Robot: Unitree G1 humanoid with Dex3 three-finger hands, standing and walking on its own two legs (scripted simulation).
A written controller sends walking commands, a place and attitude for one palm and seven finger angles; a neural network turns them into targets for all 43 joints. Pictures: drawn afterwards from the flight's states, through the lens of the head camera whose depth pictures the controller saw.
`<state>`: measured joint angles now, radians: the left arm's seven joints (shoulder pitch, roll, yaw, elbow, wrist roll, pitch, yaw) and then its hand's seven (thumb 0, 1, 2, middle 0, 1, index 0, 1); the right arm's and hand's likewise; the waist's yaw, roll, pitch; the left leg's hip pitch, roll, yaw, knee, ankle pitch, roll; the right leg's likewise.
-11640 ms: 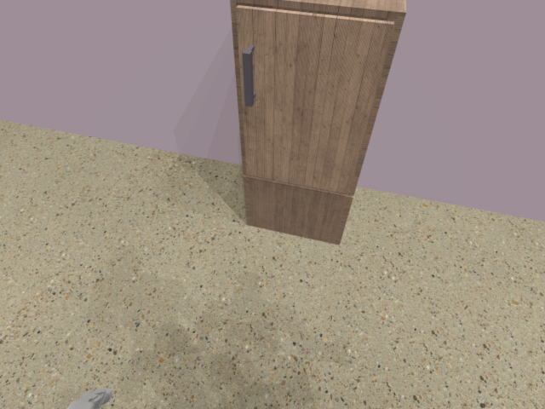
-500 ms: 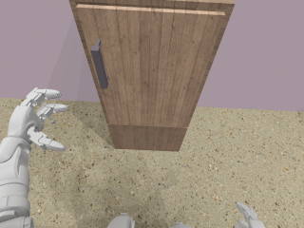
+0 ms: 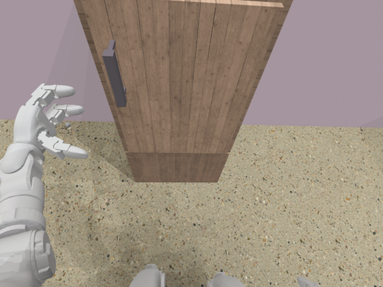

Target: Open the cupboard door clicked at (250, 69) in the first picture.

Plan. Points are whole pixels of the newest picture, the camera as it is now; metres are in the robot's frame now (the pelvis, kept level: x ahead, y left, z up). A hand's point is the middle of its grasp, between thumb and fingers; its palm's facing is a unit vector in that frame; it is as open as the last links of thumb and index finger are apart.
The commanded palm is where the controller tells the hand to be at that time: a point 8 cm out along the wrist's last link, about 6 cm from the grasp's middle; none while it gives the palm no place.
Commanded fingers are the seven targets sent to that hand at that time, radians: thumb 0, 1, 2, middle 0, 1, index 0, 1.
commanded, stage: move the hooked fingers beside the handle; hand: left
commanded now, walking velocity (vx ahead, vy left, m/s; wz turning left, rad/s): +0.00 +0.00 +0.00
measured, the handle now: (117, 75) +0.58 +0.18 +0.06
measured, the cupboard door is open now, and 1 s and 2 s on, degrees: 0 0 0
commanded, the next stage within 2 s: slide the fingers in behind the handle in 1.50 s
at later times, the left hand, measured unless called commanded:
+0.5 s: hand (80, 94) +0.50 +0.25 +0.07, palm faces +0.02 -1.00 +0.00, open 14.0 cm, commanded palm +0.49 +0.28 +0.07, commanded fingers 0.00 -0.50 0.30 -0.30 -1.20 -0.30 -1.20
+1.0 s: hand (83, 91) +0.53 +0.25 +0.06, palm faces +0.02 -1.00 +0.01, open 14.0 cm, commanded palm +0.52 +0.28 +0.06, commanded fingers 0.00 -0.50 0.30 -0.30 -1.20 -0.30 -1.20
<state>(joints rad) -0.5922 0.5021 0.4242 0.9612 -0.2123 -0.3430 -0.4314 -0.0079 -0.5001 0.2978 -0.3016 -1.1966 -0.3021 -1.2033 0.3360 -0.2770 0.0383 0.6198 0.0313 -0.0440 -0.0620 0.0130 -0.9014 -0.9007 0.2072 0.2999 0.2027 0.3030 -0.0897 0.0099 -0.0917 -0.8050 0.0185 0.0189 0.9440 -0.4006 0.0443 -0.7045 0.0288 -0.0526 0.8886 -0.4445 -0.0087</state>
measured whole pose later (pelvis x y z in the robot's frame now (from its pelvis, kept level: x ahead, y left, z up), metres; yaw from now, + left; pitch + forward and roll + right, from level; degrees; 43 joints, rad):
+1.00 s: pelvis +0.01 +0.01 -0.02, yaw -3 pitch +24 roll -5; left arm -0.93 0.71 0.52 1.23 -0.09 -0.31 -0.40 -0.01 -0.50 0.30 -0.30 -1.20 -0.30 -1.20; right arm 0.44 -0.28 0.06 0.60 -0.01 0.10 -0.02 0.01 -0.90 -0.90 0.21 0.30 0.20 0.30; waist -0.20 0.02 -0.10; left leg -1.01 0.06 0.02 1.04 -0.45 0.05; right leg -0.89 0.07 -0.05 0.93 -0.45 0.00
